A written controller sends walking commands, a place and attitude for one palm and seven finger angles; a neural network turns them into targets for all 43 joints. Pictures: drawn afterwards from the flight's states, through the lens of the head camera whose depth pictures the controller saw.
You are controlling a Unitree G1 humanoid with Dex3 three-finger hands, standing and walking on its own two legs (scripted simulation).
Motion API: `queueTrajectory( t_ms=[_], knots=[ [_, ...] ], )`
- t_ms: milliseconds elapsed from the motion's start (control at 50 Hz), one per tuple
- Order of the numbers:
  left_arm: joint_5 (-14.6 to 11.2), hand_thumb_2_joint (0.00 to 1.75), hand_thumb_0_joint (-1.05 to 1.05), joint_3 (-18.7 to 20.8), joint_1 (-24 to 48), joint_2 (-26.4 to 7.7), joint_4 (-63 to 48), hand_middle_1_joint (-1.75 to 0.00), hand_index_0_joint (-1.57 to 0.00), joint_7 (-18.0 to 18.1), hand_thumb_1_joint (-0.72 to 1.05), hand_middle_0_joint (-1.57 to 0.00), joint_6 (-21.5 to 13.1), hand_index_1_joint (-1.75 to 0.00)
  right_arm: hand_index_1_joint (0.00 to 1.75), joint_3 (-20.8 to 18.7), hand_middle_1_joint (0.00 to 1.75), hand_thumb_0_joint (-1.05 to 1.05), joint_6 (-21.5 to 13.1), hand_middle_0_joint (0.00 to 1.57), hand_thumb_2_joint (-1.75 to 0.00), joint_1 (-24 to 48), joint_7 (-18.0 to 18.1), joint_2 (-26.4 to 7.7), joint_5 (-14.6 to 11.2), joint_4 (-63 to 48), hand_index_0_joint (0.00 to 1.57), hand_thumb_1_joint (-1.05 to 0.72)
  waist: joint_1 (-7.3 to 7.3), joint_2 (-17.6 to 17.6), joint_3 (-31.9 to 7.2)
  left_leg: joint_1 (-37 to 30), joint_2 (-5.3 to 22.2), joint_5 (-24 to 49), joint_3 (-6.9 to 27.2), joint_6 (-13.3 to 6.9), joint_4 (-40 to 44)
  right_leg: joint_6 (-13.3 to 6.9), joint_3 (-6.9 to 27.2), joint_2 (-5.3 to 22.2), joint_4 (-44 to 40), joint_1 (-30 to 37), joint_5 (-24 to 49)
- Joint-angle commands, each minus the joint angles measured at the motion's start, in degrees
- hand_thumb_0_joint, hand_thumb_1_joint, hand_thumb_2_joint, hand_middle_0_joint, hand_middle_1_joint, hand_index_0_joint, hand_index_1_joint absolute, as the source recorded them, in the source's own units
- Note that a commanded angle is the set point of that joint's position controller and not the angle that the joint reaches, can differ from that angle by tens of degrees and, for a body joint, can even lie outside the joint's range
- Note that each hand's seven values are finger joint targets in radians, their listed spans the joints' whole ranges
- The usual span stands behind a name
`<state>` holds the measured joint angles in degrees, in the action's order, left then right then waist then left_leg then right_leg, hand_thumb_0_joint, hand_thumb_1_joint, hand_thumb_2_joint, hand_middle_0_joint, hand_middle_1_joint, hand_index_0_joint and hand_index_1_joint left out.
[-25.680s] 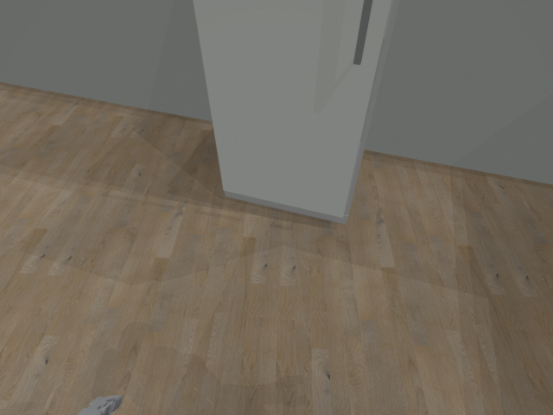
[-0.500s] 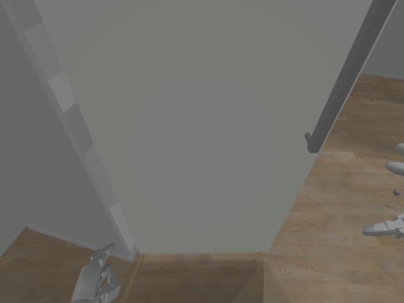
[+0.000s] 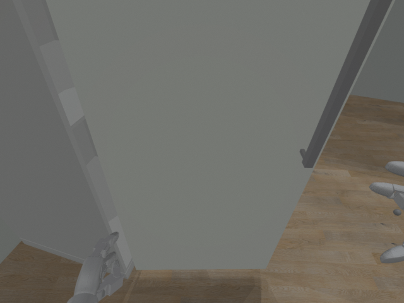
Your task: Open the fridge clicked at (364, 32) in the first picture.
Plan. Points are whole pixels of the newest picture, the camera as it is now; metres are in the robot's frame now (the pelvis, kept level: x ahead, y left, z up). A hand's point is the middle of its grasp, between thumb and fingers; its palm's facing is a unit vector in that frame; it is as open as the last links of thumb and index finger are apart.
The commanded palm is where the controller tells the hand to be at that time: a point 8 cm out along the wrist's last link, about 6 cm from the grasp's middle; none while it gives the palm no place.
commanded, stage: draw the hand back to the body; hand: right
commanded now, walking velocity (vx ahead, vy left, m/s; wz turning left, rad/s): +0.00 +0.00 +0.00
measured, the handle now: (340, 75) +0.46 -0.26 +0.28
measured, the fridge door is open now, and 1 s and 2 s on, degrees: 72 72 72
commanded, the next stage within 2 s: step back with the hand held close in 1.22 s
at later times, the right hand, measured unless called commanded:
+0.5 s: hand (395, 222) +0.21 -0.29 +0.16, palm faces +0.49 +0.81 -0.33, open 12.2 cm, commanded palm +0.16 -0.32 +0.17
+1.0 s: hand (372, 211) +0.23 -0.26 +0.16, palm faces +0.44 +0.82 -0.37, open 7.7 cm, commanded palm +0.18 -0.30 +0.18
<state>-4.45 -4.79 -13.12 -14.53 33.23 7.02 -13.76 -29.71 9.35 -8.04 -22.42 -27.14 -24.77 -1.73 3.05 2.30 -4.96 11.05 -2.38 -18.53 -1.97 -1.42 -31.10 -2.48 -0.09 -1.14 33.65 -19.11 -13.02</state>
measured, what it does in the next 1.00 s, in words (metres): stands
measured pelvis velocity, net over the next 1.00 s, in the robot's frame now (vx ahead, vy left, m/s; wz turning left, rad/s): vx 0.04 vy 0.01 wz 0.01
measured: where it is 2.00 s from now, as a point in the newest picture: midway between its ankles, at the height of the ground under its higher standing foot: outside the picture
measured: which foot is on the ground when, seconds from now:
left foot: down 0.00-1.00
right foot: down 0.00-1.00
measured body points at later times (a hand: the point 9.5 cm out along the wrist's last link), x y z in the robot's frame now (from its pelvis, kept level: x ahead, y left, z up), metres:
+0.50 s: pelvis +0.00 +0.00 +0.01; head -0.02 +0.01 +0.46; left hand +0.18 +0.21 -0.07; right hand +0.18 -0.33 +0.18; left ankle -0.02 +0.11 -0.73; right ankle +0.05 -0.09 -0.73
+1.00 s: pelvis +0.04 +0.01 +0.01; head +0.01 +0.02 +0.46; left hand +0.24 +0.23 -0.06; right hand +0.20 -0.30 +0.18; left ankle -0.02 +0.11 -0.73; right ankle +0.05 -0.09 -0.73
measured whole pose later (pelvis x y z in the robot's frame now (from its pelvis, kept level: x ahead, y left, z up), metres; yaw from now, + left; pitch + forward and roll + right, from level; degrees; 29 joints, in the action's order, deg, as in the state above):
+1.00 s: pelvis +0.04 +0.01 +0.01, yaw +1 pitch -3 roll +0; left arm 0.2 -2.2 -10.0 -13.4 36.5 4.9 -5.9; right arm -19.2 -1.3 -25.2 4.8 -20.7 -5.3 -20.7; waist 4.7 2.0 -0.7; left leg 0.2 -1.6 -16.2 -0.8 -1.6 -19.9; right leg -2.2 -0.8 -2.0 22.6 -8.1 -11.1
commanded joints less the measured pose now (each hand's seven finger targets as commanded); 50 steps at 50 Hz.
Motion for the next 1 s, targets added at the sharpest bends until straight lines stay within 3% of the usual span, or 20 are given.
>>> queueTrajectory(
  t_ms=[0, 60, 100, 120, 140, 160, 180, 200, 240, 280, 340, 400, 520, 720, 800, 820, 860, 920, 940, 980],
  knots=[
    [-0.3, 0.90, 0.00, 3.2, 8.2, -7.2, -9.3, -0.30, -0.20, -0.3, 0.90, -0.20, -2.8, -0.30, 1.15, -3.7, 1.15, 0.00, -1.0, 0.25, -0.20, 6.6, 1.5, -9.5, -0.9, -11.7, 0.25, 0.55, 1.35, 2.4, -1.8, 8.0, 0.5, 6.9, 0.9, 0.4, 6.4, 0.7, 4.5, 1.4, -5.6, 8.9, 2.7],
    [-0.3, 0.90, 0.00, 3.2, 7.9, -7.6, -8.6, -0.30, -0.20, 0.6, 0.90, -0.20, -2.8, -0.30, 1.11, -1.8, 1.11, 0.00, -0.7, 0.25, -0.24, 12.3, 2.0, -10.3, 0.8, -14.0, 0.25, 0.48, 0.01, 2.5, -0.2, 9.8, 0.2, 2.1, 0.6, 0.6, 7.2, 0.3, 5.2, 1.3, -6.8, 8.8, -1.7],
    [-0.1, 0.90, 0.00, 2.9, 8.5, -7.3, -8.7, -0.30, -0.20, 1.3, 0.90, -0.20, -3.4, -0.30, 1.07, -1.0, 1.07, 0.00, -2.3, 0.25, -0.27, 16.5, 2.7, -11.4, 1.5, -19.2, 0.25, 0.41, -0.20, 3.3, -1.1, 9.1, 0.1, 0.7, 1.0, 0.5, 7.5, 0.1, 5.6, 1.1, -7.1, 9.9, -3.1],
    [0.1, 0.90, 0.00, 3.0, 8.5, -7.3, -8.6, -0.30, -0.20, 1.6, 0.90, -0.20, -3.7, -0.30, 1.04, -1.8, 1.04, 0.00, -3.0, 0.24, -0.29, 16.6, 3.1, -12.5, 1.8, -20.6, 0.24, 0.37, 0.01, 5.4, -2.4, 8.9, 0.3, 0.3, 1.4, 0.3, 7.8, 0.0, 5.8, 0.9, -7.3, 10.8, -3.3],
    [3.1, 0.90, 0.00, 3.1, 9.9, -7.9, -6.4, -0.30, -0.20, 0.7, 0.90, -0.20, -3.6, -0.30, 1.02, -4.9, 1.02, 0.00, -7.5, 0.24, -0.31, 19.7, 14.4, -21.1, 11.4, -22.2, 0.24, 0.33, 0.66, 6.3, 2.1, 10.4, 1.4, -1.4, 4.3, 0.0, 12.5, 0.6, 6.5, 0.2, -8.5, 8.1, -6.7],
    [3.4, 0.90, 0.00, 2.9, 9.8, -7.3, -5.5, -0.30, -0.20, 0.6, 0.90, -0.20, -3.8, -0.30, 1.00, -0.7, 1.00, 0.00, -8.8, 0.24, -0.32, 14.8, 19.1, -13.0, 12.4, -19.1, 0.24, 0.30, -0.31, 4.9, 3.6, 9.8, 2.3, -2.3, 2.9, -0.1, 11.7, 1.0, 7.1, 0.8, -9.8, 8.1, -9.0],
    [3.2, 0.90, 0.00, 2.9, 9.5, -7.0, -5.5, -0.30, -0.20, 0.4, 0.90, -0.20, -3.7, -0.30, 0.98, 1.0, 0.98, 0.00, -9.1, 0.24, -0.34, 10.8, 21.3, -9.8, 13.1, -18.5, 0.24, 0.26, -0.30, 4.3, 4.3, 9.6, 2.3, -2.8, 2.4, -0.1, 10.7, 1.2, 7.9, 1.3, -11.0, 8.0, -11.8],
    [3.3, 0.90, 0.00, 3.2, 9.8, -7.1, -4.9, -0.30, -0.20, 0.2, 0.90, -0.20, -3.4, -0.30, 0.96, 0.7, 0.96, 0.00, -10.2, 0.24, -0.36, 10.0, 23.3, -10.5, 14.5, -21.3, 0.24, 0.22, 0.38, 4.7, 2.0, 7.5, 2.4, -2.4, 2.7, -0.3, 11.3, 1.0, 7.7, 1.5, -11.4, 8.7, -11.8],
    [3.5, 0.90, 0.00, 3.1, 9.5, -6.4, -4.4, -0.30, -0.20, 0.0, 0.90, -0.20, -2.8, -0.30, 0.92, 2.0, 0.92, 0.00, -12.2, 0.24, -0.39, 6.7, 26.0, -8.8, 16.1, -24.3, 0.24, 0.15, 0.33, 8.4, -0.2, 5.3, 2.6, -1.8, 2.4, -0.3, 10.6, 1.1, 7.5, 1.7, -12.9, 11.3, -12.4],
    [3.7, 0.90, 0.00, 3.2, 9.5, -6.2, -4.1, -0.30, -0.20, -0.3, 0.90, -0.20, -2.4, -0.30, 0.87, 2.7, 0.87, 0.00, -13.5, 0.23, -0.43, 3.4, 27.7, -7.7, 17.2, -24.6, 0.23, 0.08, 0.46, 7.5, -0.4, 3.7, 2.5, -0.9, 2.2, -0.2, 10.7, 1.0, 7.3, 1.9, -14.0, 11.9, -12.1],
    [3.9, 0.90, 0.00, 3.7, 9.6, -6.3, -3.8, -0.30, -0.20, -0.3, 0.90, -0.20, -1.2, -0.30, 0.81, 3.3, 0.81, 0.00, -14.4, 0.23, -0.48, -0.5, 28.7, -6.4, 17.9, -23.0, 0.23, -0.03, 0.57, 0.7, 0.4, 2.0, 2.3, 0.4, 2.1, 0.2, 12.1, 0.6, 5.8, 2.2, -14.3, 11.9, -7.4],
    [4.0, 0.90, 0.00, 4.2, 9.9, -6.4, -3.4, -0.30, -0.20, -0.3, 0.90, -0.20, -0.1, -0.30, 0.75, 2.7, 0.75, 0.00, -15.0, 0.23, -0.53, -2.8, 29.0, -6.6, 18.5, -21.2, 0.23, -0.14, 0.79, -2.3, 2.4, 1.6, 2.1, 2.1, 1.9, 0.4, 13.5, 0.2, 4.6, 2.2, -14.4, 12.4, -3.7],
    [4.2, 0.90, 0.00, 4.3, 10.5, -5.7, -3.7, -0.30, -0.20, -0.8, 0.90, -0.20, 1.0, -0.30, 0.62, 3.4, 0.62, 0.00, -16.1, 0.22, -0.64, -3.7, 29.0, -6.1, 19.5, -26.3, 0.22, -0.36, 1.22, 3.3, 0.6, -1.1, 2.3, 7.2, 1.8, 0.1, 13.5, 0.4, 3.9, 2.1, -14.7, 16.4, 3.6],
    [4.6, 0.90, 0.00, 4.9, 9.9, -5.3, -4.5, -0.30, -0.20, -1.7, 0.90, -0.20, 2.7, -0.30, 0.41, 3.5, 0.41, 0.00, -15.7, 0.21, -0.81, -11.0, 28.6, -4.7, 19.6, -28.8, 0.21, -0.72, 1.34, 1.5, 1.6, -2.9, 2.2, 14.4, 1.6, 0.4, 14.3, 0.4, 2.0, 1.9, -13.6, 17.9, 12.4],
    [4.7, 0.90, 0.00, 5.3, 10.2, -5.3, -5.1, -0.30, -0.20, -1.8, 0.90, -0.20, 3.9, -0.30, 0.32, 3.0, 0.32, 0.00, -15.3, 0.20, -0.88, -12.5, 28.2, -5.2, 19.4, -29.8, 0.20, -0.86, 1.60, -0.8, 0.9, -3.6, 2.1, 17.6, 1.5, 0.6, 14.5, 0.2, 1.4, 1.7, -13.0, 18.2, 14.6],
    [4.6, 0.90, 0.00, 5.1, 10.0, -5.1, -5.3, -0.30, -0.20, -1.9, 0.90, -0.20, 4.2, -0.30, 0.30, 3.9, 0.30, 0.00, -15.2, 0.20, -0.90, -12.6, 28.1, -4.1, 19.4, -30.5, 0.20, -0.90, 1.38, 0.8, 0.5, -4.0, 2.3, 18.7, 1.7, 0.6, 14.0, 0.1, 1.2, 1.7, -12.7, 18.5, 15.7],
    [4.6, 0.90, 0.00, 5.1, 9.9, -5.0, -5.4, -0.30, -0.20, -1.9, 0.90, -0.20, 4.6, -0.30, 0.30, 3.6, 0.30, 0.00, -15.0, 0.20, -0.90, -11.0, 28.2, -4.9, 19.6, -31.6, 0.20, -0.90, 1.25, 2.0, 0.0, -3.8, 2.2, 18.9, 1.7, 0.6, 13.9, 0.3, 1.3, 1.7, -12.6, 19.1, 16.4],
    [4.7, 0.90, 0.00, 5.0, 10.0, -4.9, -5.5, -0.30, -0.20, -1.7, 0.90, -0.20, 5.0, -0.30, 0.30, 3.5, 0.30, 0.00, -14.5, 0.20, -0.90, -10.9, 28.4, -4.9, 19.5, -30.4, 0.20, -0.90, 1.12, 0.5, 1.6, -3.3, 2.2, 18.2, 1.5, 0.7, 14.5, 0.1, 1.3, 1.6, -12.7, 18.4, 15.1],
    [4.7, 0.90, 0.00, 5.0, 10.2, -5.0, -5.6, -0.30, -0.20, -1.7, 0.90, -0.20, 5.3, -0.30, 0.30, 3.4, 0.30, 0.00, -14.4, 0.20, -0.90, -10.0, 28.4, -5.2, 19.5, -31.2, 0.20, -0.90, 1.22, 0.3, 0.4, -3.4, 2.2, 18.2, 1.7, 0.7, 14.5, 0.0, 1.2, 1.5, -12.6, 18.9, 14.9],
    [4.7, 0.90, 0.00, 4.9, 10.3, -4.8, -5.7, -0.30, -0.20, -1.6, 0.90, -0.20, 5.5, -0.30, 0.30, 3.2, 0.30, 0.00, -14.4, 0.20, -0.90, -9.8, 28.4, -5.4, 19.4, -31.3, 0.20, -0.90, 1.28, 1.7, 0.7, -3.5, 2.4, 18.0, 1.8, 0.7, 14.5, 0.1, 1.2, 1.3, -12.6, 18.9, 14.7]
  ],
)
